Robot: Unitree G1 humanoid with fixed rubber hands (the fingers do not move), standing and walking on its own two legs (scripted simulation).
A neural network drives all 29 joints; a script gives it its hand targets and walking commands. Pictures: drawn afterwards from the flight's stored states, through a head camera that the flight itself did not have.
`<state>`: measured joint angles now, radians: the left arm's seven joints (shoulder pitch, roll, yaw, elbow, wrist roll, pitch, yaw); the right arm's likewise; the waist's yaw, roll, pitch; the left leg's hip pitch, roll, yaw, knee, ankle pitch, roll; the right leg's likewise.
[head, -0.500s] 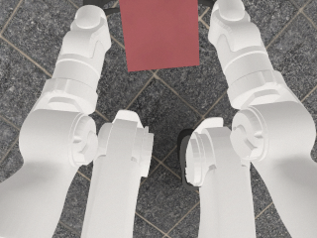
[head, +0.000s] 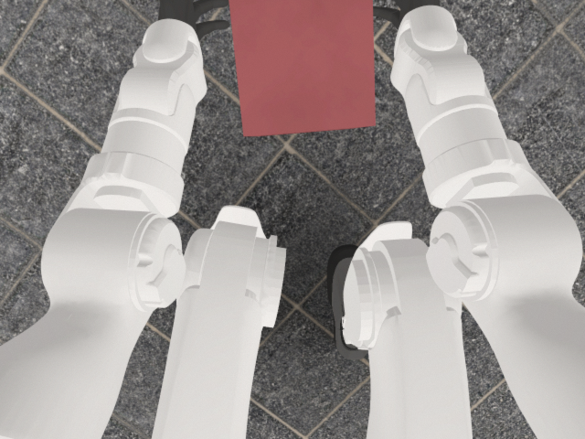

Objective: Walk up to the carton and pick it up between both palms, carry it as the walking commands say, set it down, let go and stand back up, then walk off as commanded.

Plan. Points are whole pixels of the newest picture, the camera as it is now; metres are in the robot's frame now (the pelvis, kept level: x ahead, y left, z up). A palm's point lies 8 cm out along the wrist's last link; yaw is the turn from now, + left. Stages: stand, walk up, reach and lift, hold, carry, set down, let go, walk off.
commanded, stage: set down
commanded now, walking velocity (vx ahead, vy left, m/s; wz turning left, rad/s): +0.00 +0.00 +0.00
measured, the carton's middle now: (297, 16) +0.56 +0.03 -0.26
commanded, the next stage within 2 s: none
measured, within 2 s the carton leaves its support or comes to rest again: neither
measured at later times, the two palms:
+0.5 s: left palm (180, 26) +0.51 +0.16 -0.18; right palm (416, 12) +0.54 -0.09 -0.18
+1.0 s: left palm (140, 42) +0.50 +0.20 -0.19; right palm (438, 24) +0.54 -0.11 -0.19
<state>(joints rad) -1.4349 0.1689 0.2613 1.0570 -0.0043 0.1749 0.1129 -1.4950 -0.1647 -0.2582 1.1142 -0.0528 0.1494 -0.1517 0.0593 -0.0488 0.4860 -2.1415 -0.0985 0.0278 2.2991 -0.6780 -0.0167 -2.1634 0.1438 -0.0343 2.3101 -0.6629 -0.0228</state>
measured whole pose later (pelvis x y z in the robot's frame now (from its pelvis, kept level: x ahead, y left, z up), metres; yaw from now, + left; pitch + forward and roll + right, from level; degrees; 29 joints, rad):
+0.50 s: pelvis +0.00 +0.00 +0.00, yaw +0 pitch +28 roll +2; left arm -1.46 0.18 0.31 1.08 0.05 0.16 0.07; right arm -1.52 -0.18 -0.27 1.14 -0.07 0.14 -0.12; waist 0.07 -0.05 0.52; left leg -2.13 -0.10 0.02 2.31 -0.68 -0.02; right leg -2.15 0.14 -0.04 2.32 -0.66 -0.03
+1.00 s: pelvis -0.01 +0.00 +0.00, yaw +2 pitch +30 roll +1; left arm -1.46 0.28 0.21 1.16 -0.13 0.06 0.12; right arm -1.51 -0.31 -0.10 1.18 0.12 0.10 -0.12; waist 0.05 -0.02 0.52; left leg -2.17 -0.06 0.05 2.26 -0.61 0.02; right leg -2.17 0.10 -0.05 2.28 -0.62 -0.03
